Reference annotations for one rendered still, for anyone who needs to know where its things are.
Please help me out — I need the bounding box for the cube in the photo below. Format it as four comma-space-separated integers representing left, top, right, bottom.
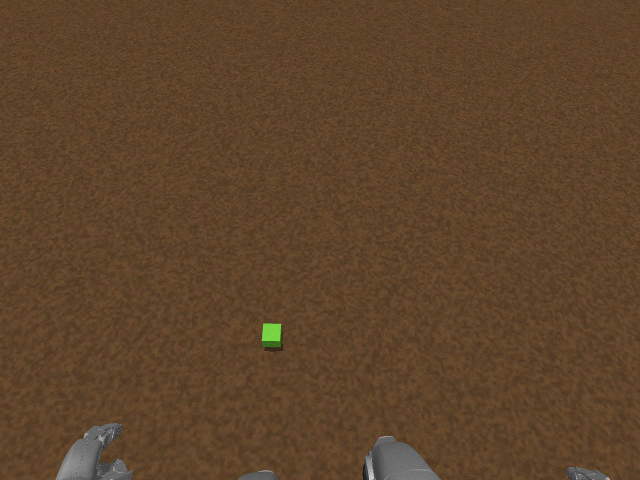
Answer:
262, 324, 282, 347

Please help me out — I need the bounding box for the left robot hand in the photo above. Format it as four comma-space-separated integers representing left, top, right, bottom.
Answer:
55, 423, 133, 480

